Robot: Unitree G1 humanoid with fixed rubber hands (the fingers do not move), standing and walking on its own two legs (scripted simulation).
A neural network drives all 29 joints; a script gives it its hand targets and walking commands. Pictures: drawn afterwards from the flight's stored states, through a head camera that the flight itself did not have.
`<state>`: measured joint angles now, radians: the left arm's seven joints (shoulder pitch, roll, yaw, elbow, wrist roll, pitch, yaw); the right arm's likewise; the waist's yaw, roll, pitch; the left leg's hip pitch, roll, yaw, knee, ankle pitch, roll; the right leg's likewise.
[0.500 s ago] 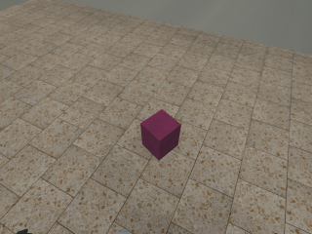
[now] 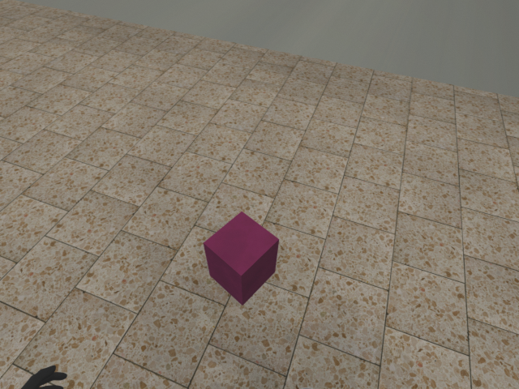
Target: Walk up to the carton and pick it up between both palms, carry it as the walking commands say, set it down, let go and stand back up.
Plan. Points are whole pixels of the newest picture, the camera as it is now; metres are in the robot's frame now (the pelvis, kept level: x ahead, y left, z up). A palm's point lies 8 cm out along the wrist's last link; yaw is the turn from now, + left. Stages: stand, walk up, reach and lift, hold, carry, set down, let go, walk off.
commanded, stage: walk up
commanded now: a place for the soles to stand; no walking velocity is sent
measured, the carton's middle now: (242, 258) +0.69 +0.03 -0.63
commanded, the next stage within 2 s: none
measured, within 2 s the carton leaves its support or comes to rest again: neither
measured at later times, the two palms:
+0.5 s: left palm (45, 368) +0.21 +0.34 -0.10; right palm (462, 344) +0.20 -0.34 -0.06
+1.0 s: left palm (71, 309) +0.29 +0.31 -0.07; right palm (437, 311) +0.26 -0.32 -0.07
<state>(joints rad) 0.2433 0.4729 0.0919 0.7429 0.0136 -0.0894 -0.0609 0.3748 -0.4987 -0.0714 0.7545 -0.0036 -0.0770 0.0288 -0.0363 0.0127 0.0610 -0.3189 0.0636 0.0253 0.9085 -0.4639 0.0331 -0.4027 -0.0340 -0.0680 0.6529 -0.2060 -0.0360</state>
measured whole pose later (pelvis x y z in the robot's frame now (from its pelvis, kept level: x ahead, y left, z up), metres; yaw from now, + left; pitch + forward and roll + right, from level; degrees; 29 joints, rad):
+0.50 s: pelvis +0.12 +0.01 +0.00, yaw +0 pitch -2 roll -1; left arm 0.27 0.46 0.05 0.81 0.01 -0.03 -0.02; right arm 0.27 -0.48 -0.06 0.79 0.00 -0.07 0.00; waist -0.02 -0.03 0.08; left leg -0.38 0.06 0.05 0.73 -0.32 0.00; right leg -0.39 -0.04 -0.03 0.71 -0.32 -0.04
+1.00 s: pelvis +0.16 +0.00 +0.02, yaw -1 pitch -2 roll +0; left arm 0.02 0.41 0.00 1.06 -0.01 -0.02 -0.01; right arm 0.06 -0.43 0.00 1.08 0.00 -0.04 0.00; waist 0.00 -0.01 0.04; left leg -0.18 0.04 0.03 0.44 -0.23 -0.02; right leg -0.21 -0.04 -0.03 0.45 -0.21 0.02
